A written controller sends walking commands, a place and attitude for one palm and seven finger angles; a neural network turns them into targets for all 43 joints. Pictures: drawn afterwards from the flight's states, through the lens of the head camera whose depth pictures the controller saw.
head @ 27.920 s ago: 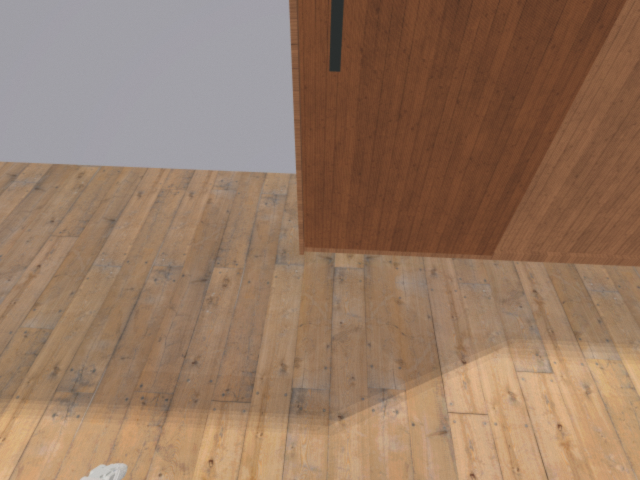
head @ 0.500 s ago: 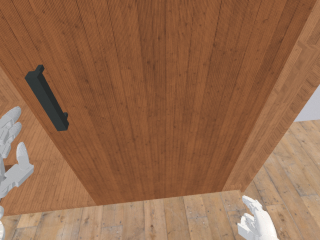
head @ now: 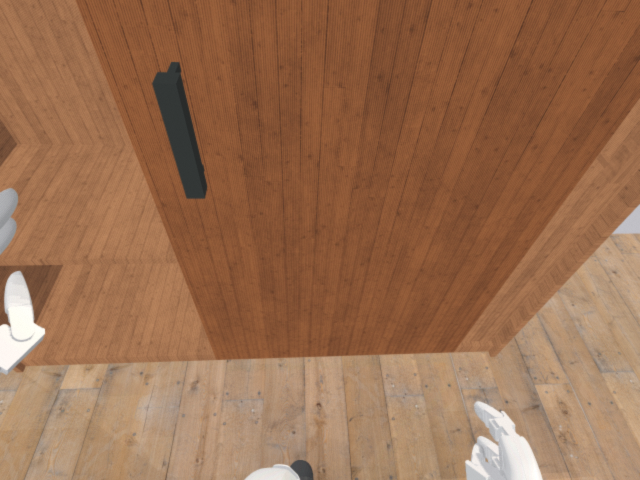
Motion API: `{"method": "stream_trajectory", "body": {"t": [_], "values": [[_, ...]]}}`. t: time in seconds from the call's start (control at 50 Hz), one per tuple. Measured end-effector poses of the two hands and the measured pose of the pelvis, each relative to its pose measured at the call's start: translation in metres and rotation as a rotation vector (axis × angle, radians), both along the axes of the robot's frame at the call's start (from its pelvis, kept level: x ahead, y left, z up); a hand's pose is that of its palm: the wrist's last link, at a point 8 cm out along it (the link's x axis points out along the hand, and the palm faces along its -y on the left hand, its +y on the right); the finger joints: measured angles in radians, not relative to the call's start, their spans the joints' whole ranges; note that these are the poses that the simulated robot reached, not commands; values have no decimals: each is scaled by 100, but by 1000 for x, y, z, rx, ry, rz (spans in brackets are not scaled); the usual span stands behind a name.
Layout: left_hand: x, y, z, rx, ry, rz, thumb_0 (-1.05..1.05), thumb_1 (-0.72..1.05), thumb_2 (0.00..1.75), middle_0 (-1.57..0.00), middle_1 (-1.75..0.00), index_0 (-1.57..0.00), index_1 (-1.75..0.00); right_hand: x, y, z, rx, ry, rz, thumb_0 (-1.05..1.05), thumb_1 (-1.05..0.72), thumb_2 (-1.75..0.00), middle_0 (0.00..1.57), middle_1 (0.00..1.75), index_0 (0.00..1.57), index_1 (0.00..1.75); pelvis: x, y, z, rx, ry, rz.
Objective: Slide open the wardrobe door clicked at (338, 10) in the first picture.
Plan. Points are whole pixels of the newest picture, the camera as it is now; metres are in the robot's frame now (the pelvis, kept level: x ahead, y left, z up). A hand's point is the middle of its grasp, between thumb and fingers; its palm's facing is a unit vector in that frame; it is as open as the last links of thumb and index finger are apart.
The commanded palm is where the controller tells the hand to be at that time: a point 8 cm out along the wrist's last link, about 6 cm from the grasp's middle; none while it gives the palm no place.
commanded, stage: step back with the hand held close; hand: left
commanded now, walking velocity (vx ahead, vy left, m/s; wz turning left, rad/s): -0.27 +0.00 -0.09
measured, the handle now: (186, 133) +0.52 +0.25 +0.14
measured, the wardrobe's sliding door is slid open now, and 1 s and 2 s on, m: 0.60 0.60 0.60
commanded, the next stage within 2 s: stop stepping back and stand still in 0.38 s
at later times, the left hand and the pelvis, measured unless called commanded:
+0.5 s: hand out of the picture +0.11 +0.37 +0.18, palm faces +0.43 -0.85 -0.29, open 7.4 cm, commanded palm +0.04 +0.41 +0.18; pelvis -0.11 +0.11 -0.02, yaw -2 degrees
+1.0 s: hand out of the picture -0.03 +0.44 +0.18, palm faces +0.40 -0.85 -0.33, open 7.4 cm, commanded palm -0.10 +0.48 +0.18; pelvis -0.26 +0.19 -0.01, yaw -4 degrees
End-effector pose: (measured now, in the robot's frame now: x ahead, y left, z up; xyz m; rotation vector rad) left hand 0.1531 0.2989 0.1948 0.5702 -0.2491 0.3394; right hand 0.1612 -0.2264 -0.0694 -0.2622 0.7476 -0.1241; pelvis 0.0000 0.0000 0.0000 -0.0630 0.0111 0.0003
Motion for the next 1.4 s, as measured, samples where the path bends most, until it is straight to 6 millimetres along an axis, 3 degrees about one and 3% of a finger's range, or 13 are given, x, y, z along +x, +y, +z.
{"method": "stream_trajectory", "body": {"t": [0.2,0.36,0.44,0.56,0.68,0.76,0.9,0.98,1.04,1.12,1.2,1.3,1.4], "values": [[-15,48,-8,-108,-154,25,1,89,90,-22,-30,-21,-30,-21,41,9,-43,-37,29,2,-91,-90,20,30,20,30,-32,36,-3,-48,-42,21],[-76,64,4,2,-197,-75,1,89,90,-21,-30,-21,-30,-42,78,14,-17,-110,78,1,-90,-90,20,30,20,30,-73,67,-14,-14,-34,-38],[-84,90,-7,-64,-260,-75,1,89,90,-22,-30,-21,-30,-69,98,11,-57,-61,60,1,-91,-90,20,30,20,30,-86,91,-18,-8,-59,-44],[-90,123,-5,-75,-257,-106,1,89,90,-21,-30,-21,-30,-121,132,7,-23,-84,14,1,-91,-90,20,30,20,30,-137,120,-16,-33,-72,-34],[-150,123,18,-47,-129,-166,2,89,90,-21,-30,-21,-30,-192,155,23,33,-28,-23,1,-90,-90,20,30,21,30,-171,139,12,-41,-39,-35],[-198,136,24,90,-171,-154,1,89,89,-22,-30,-21,-30,-226,152,-1,13,-19,-37,1,-90,-90,20,30,21,30,-199,154,-12,53,-20,-90],[-209,197,3,-100,-314,10,1,89,90,-22,-30,-21,-30,-274,162,-18,-49,-7,-103,2,-90,-90,20,30,20,30,-231,191,-26,18,-50,-36],[-217,190,-8,-105,-214,-46,1,89,90,-21,-30,-20,-30,-299,182,-13,15,-31,-130,2,-91,-90,20,30,20,30,-256,193,-18,65,-80,-62],[-236,169,3,-55,-156,-117,2,89,90,-21,-30,-20,-30,-316,194,-6,63,-18,-109,2,-91,-90,20,30,20,30,-266,189,-6,50,-72,-62],[-267,158,19,88,-122,-114,1,89,90,-22,-30,-21,-30,-325,194,-16,99,6,-79,1,-90,-90,20,30,21,30,-274,180,-7,56,-40,-27],[-287,173,22,92,-133,-6,1,88,89,-22,-30,-22,-30,-327,182,-31,73,66,-54,1,-90,-90,20,30,21,30,-284,182,-7,67,-50,-29],[-287,193,8,-41,-101,124,1,89,90,-22,-30,-21,-30,-323,170,-19,31,53,-75,2,-91,-90,20,30,20,30,-281,187,6,95,-38,-16],[-274,191,-5,-92,-122,82,1,89,90,-21,-30,-21,-30,-304,165,-6,-41,-42,-66,2,-91,-90,20,30,20,30,-275,198,-2,76,-38,-4]]}}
